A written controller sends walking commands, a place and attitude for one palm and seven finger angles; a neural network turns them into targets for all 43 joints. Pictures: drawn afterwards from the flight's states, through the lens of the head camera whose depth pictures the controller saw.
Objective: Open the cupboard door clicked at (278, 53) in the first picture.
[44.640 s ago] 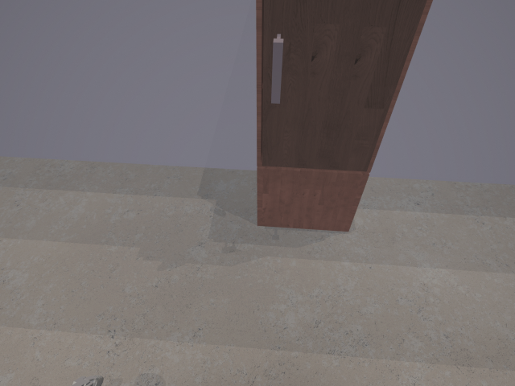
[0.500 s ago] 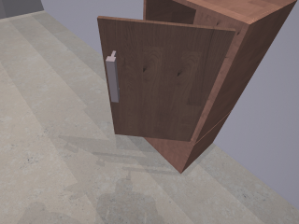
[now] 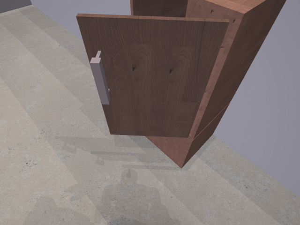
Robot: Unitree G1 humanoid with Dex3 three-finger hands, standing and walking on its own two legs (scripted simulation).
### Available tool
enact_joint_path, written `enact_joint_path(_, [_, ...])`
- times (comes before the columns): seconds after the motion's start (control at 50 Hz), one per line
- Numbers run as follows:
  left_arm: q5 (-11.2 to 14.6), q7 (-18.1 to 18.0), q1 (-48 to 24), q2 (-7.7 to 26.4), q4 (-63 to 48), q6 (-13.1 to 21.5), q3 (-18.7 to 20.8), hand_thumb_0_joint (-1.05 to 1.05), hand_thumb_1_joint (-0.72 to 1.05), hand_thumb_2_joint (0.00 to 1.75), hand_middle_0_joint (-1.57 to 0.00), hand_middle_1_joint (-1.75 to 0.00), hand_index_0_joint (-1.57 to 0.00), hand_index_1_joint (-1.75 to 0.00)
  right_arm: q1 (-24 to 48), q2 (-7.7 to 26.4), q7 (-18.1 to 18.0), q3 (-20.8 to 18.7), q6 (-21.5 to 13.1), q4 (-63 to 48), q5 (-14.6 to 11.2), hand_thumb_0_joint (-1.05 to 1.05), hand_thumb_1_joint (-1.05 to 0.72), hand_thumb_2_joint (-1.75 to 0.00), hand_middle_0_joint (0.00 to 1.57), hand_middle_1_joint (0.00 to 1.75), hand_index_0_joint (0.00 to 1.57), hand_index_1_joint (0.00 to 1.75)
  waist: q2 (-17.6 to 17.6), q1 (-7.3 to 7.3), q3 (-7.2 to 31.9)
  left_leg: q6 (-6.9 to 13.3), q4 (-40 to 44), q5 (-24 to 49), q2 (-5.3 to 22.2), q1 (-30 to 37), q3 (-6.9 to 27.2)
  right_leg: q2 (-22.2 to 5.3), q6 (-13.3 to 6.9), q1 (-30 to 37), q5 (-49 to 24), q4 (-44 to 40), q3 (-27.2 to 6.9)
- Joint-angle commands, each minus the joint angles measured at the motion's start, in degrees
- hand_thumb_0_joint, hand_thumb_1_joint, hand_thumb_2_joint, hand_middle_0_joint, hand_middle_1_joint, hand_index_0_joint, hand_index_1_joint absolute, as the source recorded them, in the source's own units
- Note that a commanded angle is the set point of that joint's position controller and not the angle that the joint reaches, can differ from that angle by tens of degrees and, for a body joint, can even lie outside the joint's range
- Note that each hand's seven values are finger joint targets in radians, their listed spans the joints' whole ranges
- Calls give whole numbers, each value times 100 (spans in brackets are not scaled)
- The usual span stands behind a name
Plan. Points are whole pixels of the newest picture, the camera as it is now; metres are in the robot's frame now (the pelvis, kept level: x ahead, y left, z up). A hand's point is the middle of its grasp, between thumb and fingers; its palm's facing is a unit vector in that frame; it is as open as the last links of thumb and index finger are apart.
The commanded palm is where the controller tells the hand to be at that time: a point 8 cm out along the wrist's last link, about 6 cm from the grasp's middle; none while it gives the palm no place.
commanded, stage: come to a stop and stand still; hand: left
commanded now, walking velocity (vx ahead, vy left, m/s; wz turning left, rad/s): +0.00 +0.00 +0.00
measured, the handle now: (102, 78) +0.54 +0.19 +0.06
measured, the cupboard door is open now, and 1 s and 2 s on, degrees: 43 43 43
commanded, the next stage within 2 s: look again from close up in 0.38 s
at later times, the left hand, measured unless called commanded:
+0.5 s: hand out of the picture -0.02 +0.17 -0.16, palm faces +0.00 -0.97 -0.24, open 7.3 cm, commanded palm none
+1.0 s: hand out of the picture +0.02 +0.14 -0.16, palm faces +0.02 -0.97 -0.23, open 7.3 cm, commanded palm none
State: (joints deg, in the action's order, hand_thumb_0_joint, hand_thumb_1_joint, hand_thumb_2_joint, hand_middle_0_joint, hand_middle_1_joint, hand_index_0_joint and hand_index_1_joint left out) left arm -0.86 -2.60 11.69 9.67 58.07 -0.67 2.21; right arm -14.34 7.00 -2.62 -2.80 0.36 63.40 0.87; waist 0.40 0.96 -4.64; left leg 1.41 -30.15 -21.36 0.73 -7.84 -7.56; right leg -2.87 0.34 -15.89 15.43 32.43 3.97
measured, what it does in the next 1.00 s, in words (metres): stands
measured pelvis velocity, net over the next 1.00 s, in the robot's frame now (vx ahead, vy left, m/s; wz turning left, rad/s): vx -0.01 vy -0.04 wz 0.02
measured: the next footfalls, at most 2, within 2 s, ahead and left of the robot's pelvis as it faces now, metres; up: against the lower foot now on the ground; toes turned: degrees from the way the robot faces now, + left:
none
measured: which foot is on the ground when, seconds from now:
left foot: down 0.00-1.00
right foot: down 0.00-1.00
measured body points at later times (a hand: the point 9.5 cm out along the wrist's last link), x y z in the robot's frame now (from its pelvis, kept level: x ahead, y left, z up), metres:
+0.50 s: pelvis -0.02 -0.02 +0.01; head -0.01 -0.04 +0.46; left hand -0.02 +0.22 -0.14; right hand -0.01 -0.24 -0.16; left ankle -0.05 +0.09 -0.73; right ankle +0.02 -0.12 -0.73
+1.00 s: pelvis -0.01 -0.04 +0.01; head +0.01 -0.05 +0.46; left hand +0.02 +0.20 -0.14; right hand -0.01 -0.25 -0.16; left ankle -0.05 +0.09 -0.73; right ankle +0.02 -0.12 -0.73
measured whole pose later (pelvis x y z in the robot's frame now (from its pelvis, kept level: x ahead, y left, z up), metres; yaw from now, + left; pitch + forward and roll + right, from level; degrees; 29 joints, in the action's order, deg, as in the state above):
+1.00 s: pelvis -0.01 -0.04 +0.01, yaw +1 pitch -1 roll +1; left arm -0.3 -1.5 12.5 9.8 63.9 1.5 -0.4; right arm -16.2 8.5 -1.2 0.7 -1.3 65.2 1.2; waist -0.9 0.3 -3.0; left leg -1.5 -23.0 -16.5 2.5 -5.3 -6.0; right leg -0.7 -2.8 -13.5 12.7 27.0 6.0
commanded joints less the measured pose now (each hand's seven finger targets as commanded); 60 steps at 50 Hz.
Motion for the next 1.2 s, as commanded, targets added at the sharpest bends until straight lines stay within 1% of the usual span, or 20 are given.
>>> enact_joint_path(0.0, [5,-169,629,835,-311,99,68,0,90,90,-20,-30,-20,-30,-331,692,82,-92,-91,-778,-57,0,-90,-90,20,30,20,30,55,-41,932,-124,-72,1223,488,-555,502,-844,-433,700,-2914,-101,-820])
enact_joint_path(0.02, [8,-115,421,739,-351,99,15,0,90,90,-20,-30,-20,-30,-408,605,104,-21,-81,-776,-52,0,-90,-90,20,30,20,30,-13,32,829,-73,270,767,519,-460,566,-777,-482,351,-1787,-206,-791])
enact_joint_path(0.04, [7,-61,284,647,-392,104,-42,0,90,90,-20,-30,-20,-30,-407,540,134,35,-111,-843,9,0,-90,-90,20,30,20,30,-582,2,588,-1,519,896,556,-494,689,-557,-428,175,-1016,-268,-646])
enact_joint_path(0.06, [-4,-23,283,620,-414,87,-45,0,90,90,-20,-30,-20,-30,-365,628,140,52,-141,-905,33,0,-90,-90,20,30,20,30,-842,-41,332,85,753,1088,697,-681,905,-333,-348,69,-553,-225,-497])
enact_joint_path(0.1, [-16,24,306,519,-370,58,-94,0,90,90,-20,-30,-20,-30,-261,779,129,73,-151,-1016,35,0,-90,-90,20,30,20,30,-650,-122,-28,170,1049,917,829,-966,1025,-131,-265,87,-190,-254,-313])
enact_joint_path(0.18, [-12,77,348,526,-280,79,-142,0,90,90,-20,-30,-20,-30,-290,875,149,120,-145,-1035,34,0,-90,-90,20,30,20,30,-69,-97,-223,151,1303,-90,669,-1039,933,-188,-265,97,7,-631,-514])
enact_joint_path(0.22, [-13,88,363,561,-258,99,-147,0,90,90,-20,-30,-20,-30,-344,912,168,134,-139,-997,37,0,-90,-90,20,30,20,30,30,-67,-236,138,1337,-269,578,-939,878,-239,-270,-15,248,-814,-635])
enact_joint_path(0.24, [-11,94,354,603,-238,119,-154,0,90,90,-20,-30,-20,-30,-358,889,170,151,-147,-957,42,0,-90,-90,20,30,20,30,-68,-60,-190,146,1363,-143,566,-842,869,-259,-283,5,197,-868,-636])
enact_joint_path(0.3, [5,101,391,649,-162,170,-156,0,90,90,-20,-30,-20,-30,-437,923,178,186,-160,-843,28,0,-90,-90,20,30,20,30,131,-27,5,111,1231,62,500,-603,745,-349,-284,30,277,-1039,-757])
enact_joint_path(0.44, [27,99,444,690,109,245,-177,0,90,90,-20,-30,-20,-30,-539,847,168,251,-196,-477,10,0,-90,-90,20,30,20,30,104,-25,185,70,1169,577,507,-302,648,-433,-317,208,-196,-1126,-763])
enact_joint_path(0.64, [34,69,484,634,385,276,-173,0,90,90,-20,-30,-20,-30,-643,687,131,276,-209,-47,0,0,-90,-90,20,30,20,30,69,-66,154,1,1150,882,557,-278,585,-468,-344,443,-832,-1067,-678])
enact_joint_path(0.86, [34,61,422,663,414,291,-137,0,90,90,-20,-30,-20,-30,-692,649,108,263,-208,83,9,0,-90,-90,20,30,20,30,-51,-82,213,-47,1098,1059,560,-264,553,-487,-366,623,-1196,-1090,-666])
enact_joint_path(1.02, [33,68,366,724,387,288,-108,0,90,90,-20,-30,-20,-30,-634,686,97,246,-204,76,11,0,-90,-90,20,30,20,30,44,-86,221,-71,1106,1041,579,-240,532,-494,-362,655,-1228,-1137,-654])
enact_joint_path(1.06, [30,66,347,724,383,292,-109,0,90,90,-20,-30,-20,-30,-601,696,94,243,-213,68,7,0,-90,-90,20,30,20,30,37,-90,191,-65,1114,1174,588,-225,554,-485,-350,685,-1444,-1105,-613])
enact_joint_path(1.08, [21,-161,1065,700,659,321,-88,0,90,90,-20,-30,-20,-30,-20,895,133,137,-238,-290,-63,0,-90,-90,20,30,20,30,146,-343,354,-215,-101,1062,696,-623,232,-824,-99,875,-3834,-814,-889])
enact_joint_path(1.1, [1178,-34,-3530,2003,-7920,1636,651,0,88,89,-20,-32,-20,-32,182,1801,-121,85,-1173,-2386,-377,0,-90,-90,20,30,20,30,-984,266,2986,-5,688,1961,-102,446,574,-295,-282,1535,-2940,-558,-787])
enact_joint_path(1.12, [723,-264,-571,1597,-6518,1378,627,0,85,88,-20,-33,-20,-33,471,1396,-320,98,-1646,-2161,-239,0,-90,-90,20,30,20,30,-1659,-265,2927,37,741,2733,-64,484,444,-9,-436,1542,-2073,-303,-537])
enact_joint_path(1.14, [950,-376,1028,397,-5551,682,93,0,83,87,-21,-34,-21,-34,525,1148,-274,107,-1796,-2184,-336,0,-90,-90,20,30,20,30,-1489,-200,1863,-162,686,2545,32,-8,608,2,-360,940,-1448,-441,-242])
enact_joint_path(1.16, [1064,-274,680,121,-5353,705,-2,0,81,86,-21,-36,-21,-36,358,1282,-244,99,-1829,-2021,-362,0,-90,-90,20,30,20,30,-271,108,872,-102,488,2110,53,-398,640,43,-194,312,-1304,-590,-28])
enact_joint_path(1.18, [1164,-125,274,362,-5486,1043,300,0,78,85,-21,-37,-21,-37,426,1440,-212,-38,-1918,-2339,-304,0,-90,-90,20,30,20,30,565,205,280,-34,266,1597,33,-876,746,56,-98,-245,-864,-558,45])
